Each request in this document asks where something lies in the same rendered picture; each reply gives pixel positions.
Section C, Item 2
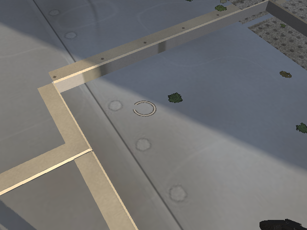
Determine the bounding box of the robot right hand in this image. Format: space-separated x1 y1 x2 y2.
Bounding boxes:
259 218 307 230

